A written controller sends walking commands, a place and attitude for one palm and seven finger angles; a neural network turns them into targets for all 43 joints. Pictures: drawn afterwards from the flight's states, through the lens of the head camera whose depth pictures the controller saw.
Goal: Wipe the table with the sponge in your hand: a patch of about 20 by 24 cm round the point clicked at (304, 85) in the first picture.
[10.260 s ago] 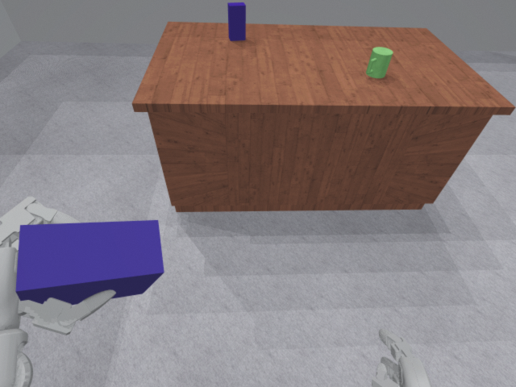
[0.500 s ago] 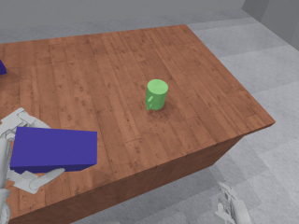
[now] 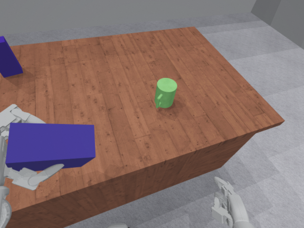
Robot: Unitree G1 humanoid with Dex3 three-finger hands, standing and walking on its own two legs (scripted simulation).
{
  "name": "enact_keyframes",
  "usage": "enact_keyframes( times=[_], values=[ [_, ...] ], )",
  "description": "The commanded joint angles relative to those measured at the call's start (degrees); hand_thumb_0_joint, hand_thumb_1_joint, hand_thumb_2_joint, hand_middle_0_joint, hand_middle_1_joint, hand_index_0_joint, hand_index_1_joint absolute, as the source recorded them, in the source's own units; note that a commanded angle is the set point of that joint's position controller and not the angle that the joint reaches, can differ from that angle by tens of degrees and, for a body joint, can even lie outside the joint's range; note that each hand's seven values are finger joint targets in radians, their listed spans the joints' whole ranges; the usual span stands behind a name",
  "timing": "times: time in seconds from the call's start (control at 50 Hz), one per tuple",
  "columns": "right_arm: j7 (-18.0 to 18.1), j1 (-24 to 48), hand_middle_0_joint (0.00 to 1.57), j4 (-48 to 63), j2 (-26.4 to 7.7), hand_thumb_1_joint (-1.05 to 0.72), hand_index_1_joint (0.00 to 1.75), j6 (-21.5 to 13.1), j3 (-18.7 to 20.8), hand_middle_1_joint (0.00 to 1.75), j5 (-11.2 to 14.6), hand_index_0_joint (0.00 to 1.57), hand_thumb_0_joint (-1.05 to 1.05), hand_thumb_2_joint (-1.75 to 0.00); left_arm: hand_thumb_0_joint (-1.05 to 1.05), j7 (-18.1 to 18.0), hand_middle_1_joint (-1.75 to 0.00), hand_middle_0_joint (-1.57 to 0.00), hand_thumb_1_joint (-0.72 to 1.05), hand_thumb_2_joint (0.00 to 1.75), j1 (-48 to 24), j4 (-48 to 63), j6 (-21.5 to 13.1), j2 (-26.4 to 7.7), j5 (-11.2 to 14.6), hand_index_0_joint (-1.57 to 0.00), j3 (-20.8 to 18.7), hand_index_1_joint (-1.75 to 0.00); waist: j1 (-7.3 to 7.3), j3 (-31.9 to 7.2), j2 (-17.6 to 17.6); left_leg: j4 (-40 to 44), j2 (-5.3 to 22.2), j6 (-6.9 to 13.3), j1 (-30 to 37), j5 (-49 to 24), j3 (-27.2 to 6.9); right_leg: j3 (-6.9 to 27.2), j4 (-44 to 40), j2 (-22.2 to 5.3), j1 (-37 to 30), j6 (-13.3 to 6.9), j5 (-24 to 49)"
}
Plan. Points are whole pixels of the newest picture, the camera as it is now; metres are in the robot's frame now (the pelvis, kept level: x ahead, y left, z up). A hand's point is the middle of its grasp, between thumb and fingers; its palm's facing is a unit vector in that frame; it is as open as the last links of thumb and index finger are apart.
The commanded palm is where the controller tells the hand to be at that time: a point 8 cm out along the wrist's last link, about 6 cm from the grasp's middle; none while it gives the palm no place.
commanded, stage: come to a stop and stand still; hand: left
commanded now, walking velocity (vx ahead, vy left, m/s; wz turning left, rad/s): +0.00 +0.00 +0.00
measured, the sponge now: (65, 148) +0.24 +0.21 +0.12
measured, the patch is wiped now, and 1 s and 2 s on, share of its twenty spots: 0.00 0.00 0.00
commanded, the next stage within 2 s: look again from close up in 0.58 s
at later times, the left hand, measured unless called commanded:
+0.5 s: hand (49, 155) +0.21 +0.21 +0.16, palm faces +0.33 -0.87 -0.37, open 10.3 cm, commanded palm +0.15 +0.26 +0.18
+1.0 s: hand (51, 146) +0.22 +0.22 +0.16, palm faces +0.31 -0.87 -0.38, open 10.3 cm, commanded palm +0.17 +0.26 +0.18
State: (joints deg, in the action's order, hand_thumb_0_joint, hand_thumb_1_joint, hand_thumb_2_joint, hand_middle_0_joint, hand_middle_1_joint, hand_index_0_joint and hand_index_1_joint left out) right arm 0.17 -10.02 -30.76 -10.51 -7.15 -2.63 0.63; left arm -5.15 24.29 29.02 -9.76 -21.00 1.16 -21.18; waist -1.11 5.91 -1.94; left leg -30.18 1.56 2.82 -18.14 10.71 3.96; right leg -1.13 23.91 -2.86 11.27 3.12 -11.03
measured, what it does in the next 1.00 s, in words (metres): stands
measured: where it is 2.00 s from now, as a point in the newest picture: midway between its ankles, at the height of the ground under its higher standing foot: outside the picture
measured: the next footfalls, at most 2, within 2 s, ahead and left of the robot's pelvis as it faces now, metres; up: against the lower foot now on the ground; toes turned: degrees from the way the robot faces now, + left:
none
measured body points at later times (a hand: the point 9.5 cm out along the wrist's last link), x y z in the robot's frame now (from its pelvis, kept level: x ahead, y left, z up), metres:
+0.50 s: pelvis -0.01 -0.03 +0.00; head +0.00 +0.00 +0.45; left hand +0.18 +0.26 +0.18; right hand +0.16 -0.26 -0.06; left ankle +0.06 +0.08 -0.74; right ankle +0.02 -0.17 -0.74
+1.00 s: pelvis +0.01 -0.02 +0.00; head +0.03 +0.01 +0.45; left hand +0.20 +0.26 +0.18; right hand +0.19 -0.24 -0.06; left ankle +0.06 +0.08 -0.74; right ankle +0.02 -0.17 -0.74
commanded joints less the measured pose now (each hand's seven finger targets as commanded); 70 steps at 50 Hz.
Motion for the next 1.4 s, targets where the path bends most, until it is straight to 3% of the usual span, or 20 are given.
enact_keyframes(
  times=[0.0,0.02,0.04,0.12,0.14,0.2,0.34,0.42,0.5,0.56,1.0,1.18,1.2,1.22,1.24,1.26,1.3,1.32,1.34,1.38],
  values=[
    [1.3,3.78,0.2,8.77,-9.06,-0.9,0.3,-4.03,3.86,0.3,0.27,0.2,0.0,-0.9,0.0,-1.37,-1.6,-1.2,0.1,1.3,-5.13,15.42,-4.45,-8.59,0.23,-1.2,-4.61,-1.6,0.36,-9.71,8.22,11.8,6.16,-1.41,4.08,16.41,-7.64,-0.26,-2.8,0.02,0.8,-3.92,-1.9],
    [1.37,4.21,0.2,8.4,-9.3,-0.9,0.3,-4.17,3.89,0.3,0.42,0.2,0.0,-0.9,0.0,-1.55,-1.6,-1.2,0.1,1.3,-3.74,14.11,-4.32,-10.37,0.09,-1.2,-6.21,-1.6,0.1,-10.29,8.21,12.1,6.34,-1.32,4.6,17.32,-7.33,-0.04,-2.98,0.07,1.2,-3.76,-2.5],
    [1.56,3.35,0.2,8.53,-8.58,-0.9,0.3,-4.24,3.96,0.3,0.87,0.2,0.0,-0.9,0.0,-1.59,-1.6,-1.2,0.1,1.3,-4.83,14.86,-4.22,-8.19,0.14,-1.2,-4.45,-1.6,0.55,-10.07,9.18,12.48,6.3,-1.5,4.55,17.2,-7.55,-0.12,-2.5,-0.11,0.72,-3.9,-3.04],
    [1.67,3.2,0.2,7.72,-9.43,-0.9,0.3,-4.72,4.17,0.3,0.57,0.2,0.0,-0.9,0.0,-1.77,-1.6,-1.2,0.1,1.3,-3.63,11.67,-4.36,-9.88,0.09,-1.2,-5.94,-1.6,0.31,-10.04,6.57,10.68,5.74,-1.49,4.77,16.81,-7.01,0.59,-3.86,-0.15,2.19,-4.06,-3.5],
    [1.79,2.81,0.2,7.9,-8.72,-0.9,0.3,-4.68,4.25,0.3,0.98,0.2,0.0,-0.9,0.0,-1.71,-1.6,-1.2,0.1,1.3,-4.68,12.94,-4.34,-8.38,0.23,-1.2,-4.56,-1.6,0.7,-10.37,7.66,10.67,5.67,-1.6,5.37,15.48,-7.03,0.93,-3.53,-0.58,1.69,-4.23,-3.52],
    [1.84,2.77,0.2,7.65,-9.1,-0.9,0.3,-4.88,4.32,0.3,0.57,0.2,0.0,-0.9,0.0,-1.42,-1.6,-1.2,0.1,1.3,-4.37,11.27,-4.51,-8.47,0.53,-1.2,-4.48,-1.6,0.74,-9.17,4.05,8.19,4.91,-1.49,4.66,14.47,-6.51,2.15,-5.64,-1.22,3.07,-4.46,-3.87],
    [1.93,2.92,0.2,7.49,-8.55,-0.9,0.3,-4.94,4.29,0.3,1.04,0.2,0.0,-0.9,0.0,-0.99,-1.6,-1.2,0.1,1.3,-3.15,11.4,-4.69,-8.63,0.93,-1.2,-4.34,-1.6,1.04,-8.68,6.11,9.14,5.23,-1.4,4.96,12.75,-7.07,2.01,-4.9,-1.13,3.17,-4.29,-4.15],
    [2.14,2.66,0.2,7.18,-8.77,-0.9,0.3,-4.95,4.18,0.3,0.85,0.2,0.0,-0.9,0.0,-0.74,-1.6,-1.2,0.1,1.3,-2.26,9.91,-4.78,-10.06,1.42,-1.2,-5.66,-1.6,1.08,-7.83,3.19,7.96,4.93,-1.5,5.04,11.24,-7.06,2.69,-6.52,-1.61,4.33,-4.32,-4.32],
    [2.39,2.68,0.2,7.31,-8.52,-0.9,0.3,-5.21,4.32,0.3,0.95,0.2,0.0,-0.9,0.0,-0.47,-1.6,-1.2,0.1,1.3,-3.73,10.63,-4.93,-8.91,1.72,-1.2,-4.42,-1.6,1.42,-7.43,3.57,7.47,4.8,-1.45,5.47,10.43,-6.88,3.71,-7.12,-2.0,4.6,-4.3,-4.29],
    [2.46,2.69,0.2,7.12,-8.54,-0.9,0.3,-5.44,4.26,0.3,0.83,0.2,0.0,-0.9,0.0,-0.44,-1.6,-1.2,0.1,1.3,-3.92,11.47,-5.23,-9.02,1.66,-1.2,-4.34,-1.6,1.23,-8.47,6.41,9.04,5.2,-1.41,5.74,10.26,-7.49,2.91,-5.92,-1.49,3.2,-4.11,-3.08],
    [2.31,2.91,0.2,7.13,-8.25,-0.9,0.3,-4.83,4.33,0.3,0.58,0.2,0.0,-0.9,0.0,0.09,-1.6,-1.2,0.1,1.3,-0.74,13.33,-5.03,-8.95,2.14,-1.2,-4.54,-1.6,1.24,-11.49,5.08,8.89,5.78,-1.52,8.25,-0.82,-7.45,2.45,-4.52,-2.14,-1.48,-3.81,8.01],
    [2.46,3.08,0.2,7.47,-8.27,-0.9,0.3,-4.37,4.24,0.3,0.69,0.2,0.0,-0.9,0.0,-0.16,-1.6,-1.2,0.1,1.3,-0.05,13.28,-4.8,-8.99,2.33,-1.2,-4.37,-1.6,1.25,-10.83,5.89,9.88,5.96,-1.82,8.16,-0.15,-7.73,2.26,-4.76,-2.12,-1.24,-3.69,6.75],
    [2.28,-0.43,0.2,4.62,-10.16,-0.9,0.3,-6.2,5.41,0.3,-3.96,0.2,0.0,-0.9,0.0,-0.45,-1.6,-1.2,0.1,1.3,-58.33,22.42,-10.73,-56.59,-6.2,-1.2,-39.76,-1.6,-2.84,-3.69,2.36,1.02,5.21,-1.76,-2.3,-0.03,-2.6,6.58,-7.49,-3.94,6.17,-5.53,5.91],
    [2.37,-0.22,0.2,1.27,-6.78,-0.9,0.3,-4.37,4.22,0.3,-1.7,0.2,0.0,-0.9,0.0,0.06,-1.6,-1.2,0.1,1.3,-45.26,0.85,-8.97,-34.77,-3.85,-1.2,-25.73,-1.6,0.11,-6.16,8.77,2.24,5.6,-2.14,4.42,-2.63,-2.93,2.76,-5.81,-7.38,8.47,-7.15,2.89],
    [1.77,1.17,0.2,3.63,-6.09,-0.9,0.3,-4.4,5.1,0.3,-1.73,0.2,0.0,-0.9,0.0,0.89,-1.6,-1.2,0.1,1.3,-25.96,-1.07,-8.79,-21.89,-0.95,-1.2,-16.53,-1.6,-1.15,-7.64,7.05,5.76,4.13,-2.63,7.37,-2.2,-3.64,4.97,-2.1,-2.34,4.8,-7.3,4.89],
    [1.49,0.47,0.2,5.17,-8.12,-0.9,0.3,-5.31,5.63,0.3,-0.66,0.2,0.0,-0.9,0.0,1.77,-1.6,-1.2,0.1,1.3,-20.91,-6.27,-8.27,-15.24,-0.21,-1.2,-10.72,-1.6,-1.22,-12.01,8.71,5.39,2.92,-2.69,8.77,-2.02,-1.7,5.29,-1.82,-1.28,2.11,-6.29,5.65],
    [-0.02,-1.58,0.2,5.8,-8.67,-0.9,0.3,-5.24,6.31,0.3,0.3,0.2,0.0,-0.9,0.0,2.91,-1.6,-1.2,0.1,1.3,-10.04,-2.01,-7.92,-9.94,0.97,-1.2,-5.52,-1.6,-1.6,-16.37,8.46,5.12,2.61,-1.92,12.5,-3.78,-1.6,4.88,-1.27,-1.3,0.11,-4.54,6.61],
    [-1.1,-0.29,0.2,6.04,-7.74,-0.9,0.3,-5.68,6.17,0.3,1.2,0.2,0.0,-0.9,0.0,3.38,-1.6,-1.2,0.1,1.3,-4.18,-0.88,-7.73,-4.24,1.64,-1.2,-1.23,-1.6,-1.64,-18.02,10.01,6.06,3.51,-1.43,13.78,-4.58,-1.56,3.0,0.04,-0.61,-0.53,-4.14,6.36],
    [-1.75,-0.59,0.2,7.17,-7.66,-0.9,0.3,-5.56,6.05,0.3,1.26,0.2,0.0,-0.9,0.0,3.56,-1.6,-1.2,0.1,1.3,-2.06,4.7,-7.67,-3.32,1.36,-1.2,0.58,-1.6,-1.57,-17.36,7.74,6.4,4.09,-1.31,12.35,-3.74,-1.97,1.8,-0.1,-0.34,-1.83,-3.86,6.0],
    [-1.97,0.93,0.2,8.1,-7.58,-0.9,0.3,-5.87,5.42,0.3,0.91,0.2,0.0,-0.9,0.0,2.9,-1.6,-1.2,0.1,1.3,-0.02,10.23,-7.46,-6.92,0.79,-1.2,-1.36,-1.6,-1.46,-13.92,2.06,7.45,3.87,-1.54,7.5,1.96,-2.11,0.98,-1.48,0.01,-2.6,-3.42,2.83]
  ],
)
